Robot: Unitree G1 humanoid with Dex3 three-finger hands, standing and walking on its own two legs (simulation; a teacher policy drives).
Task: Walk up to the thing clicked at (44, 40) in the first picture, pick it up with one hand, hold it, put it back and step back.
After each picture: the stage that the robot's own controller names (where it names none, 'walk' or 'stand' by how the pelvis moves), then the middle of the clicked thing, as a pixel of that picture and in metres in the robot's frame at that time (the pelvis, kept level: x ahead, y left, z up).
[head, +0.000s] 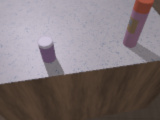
stand; (47, 49) +0.53 +0.19 -0.04
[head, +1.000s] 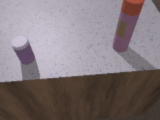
stand; (23, 50) +0.48 +0.27 -0.01
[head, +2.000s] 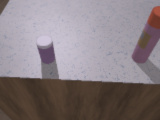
stand; (46, 49) +0.50 +0.18 -0.02
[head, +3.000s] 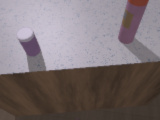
stand; (29, 42) +0.50 +0.26 -0.02
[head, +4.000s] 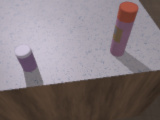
stand; (26, 58) +0.47 +0.27 -0.04
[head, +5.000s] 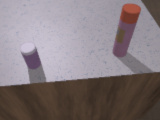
stand; (31, 55) +0.50 +0.26 -0.04
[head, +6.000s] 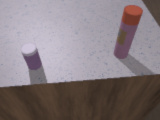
stand; (31, 56) +0.49 +0.25 -0.04
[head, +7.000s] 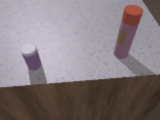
stand; (31, 56) +0.49 +0.25 -0.04
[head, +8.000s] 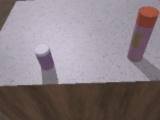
rise first; (44, 57) +0.49 +0.23 -0.04
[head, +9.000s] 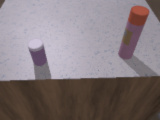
go down; (37, 52) +0.53 +0.22 -0.03
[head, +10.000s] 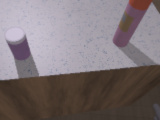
go down; (18, 44) +0.48 +0.22 +0.00
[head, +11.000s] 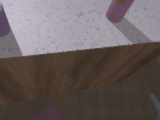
close in; out of the picture +0.51 +0.23 +0.04
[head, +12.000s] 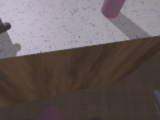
close; out of the picture +0.52 +0.24 +0.06
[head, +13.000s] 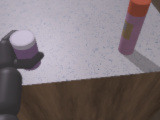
lift; (27, 51) +0.38 +0.18 +0.14
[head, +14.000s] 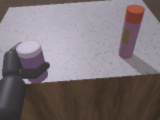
hold; (33, 62) +0.33 +0.17 +0.15
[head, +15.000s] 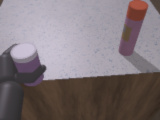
hold; (28, 65) +0.32 +0.18 +0.13
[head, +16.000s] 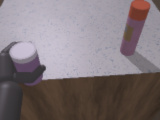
hold; (28, 64) +0.32 +0.18 +0.14
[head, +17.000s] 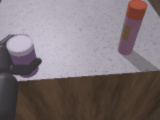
crouch; (24, 57) +0.34 +0.19 +0.15
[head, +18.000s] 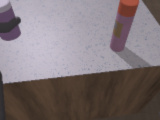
crouch; (4, 19) +0.47 +0.24 +0.19
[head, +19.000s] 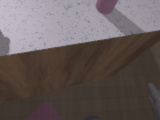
lower; out of the picture +0.54 +0.24 +0.05
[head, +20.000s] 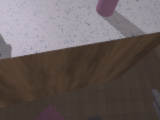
lower; out of the picture +0.52 +0.24 +0.06
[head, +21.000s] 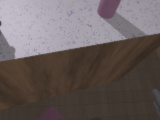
lower; out of the picture +0.52 +0.24 +0.05
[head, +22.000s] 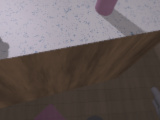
lower; out of the picture +0.53 +0.25 +0.06
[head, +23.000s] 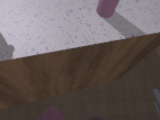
loosen; out of the picture +0.52 +0.24 +0.06
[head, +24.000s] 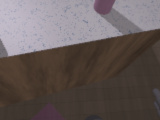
rise; out of the picture +0.52 +0.25 +0.06
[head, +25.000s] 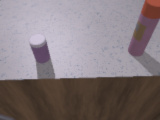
sink last; (40, 48) +0.49 +0.22 +0.01
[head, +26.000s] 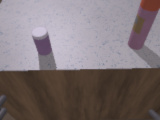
stand; (42, 41) +0.53 +0.22 +0.01
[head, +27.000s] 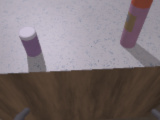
stand; (30, 42) +0.51 +0.24 +0.03
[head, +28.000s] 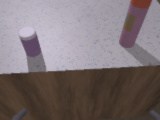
stand; (30, 42) +0.51 +0.24 +0.03
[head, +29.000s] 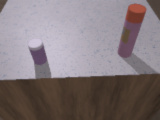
stand; (37, 51) +0.53 +0.24 -0.03
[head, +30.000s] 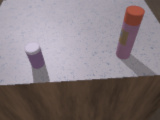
stand; (35, 55) +0.51 +0.25 -0.04
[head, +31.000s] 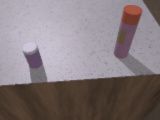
stand; (32, 55) +0.51 +0.25 -0.04
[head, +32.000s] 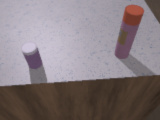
walk; (32, 55) +0.50 +0.25 -0.04
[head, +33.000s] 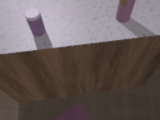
walk; (35, 22) +0.61 +0.25 -0.03
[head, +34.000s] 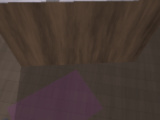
walk; out of the picture +0.88 +0.23 -0.01
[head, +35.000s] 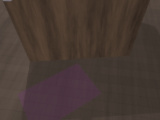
stand; out of the picture +1.15 +0.27 -0.02
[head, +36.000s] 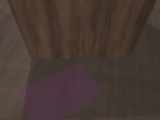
stand; out of the picture +1.13 +0.22 -0.03
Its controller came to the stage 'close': yes
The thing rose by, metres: 0.23
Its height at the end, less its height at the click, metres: +0.00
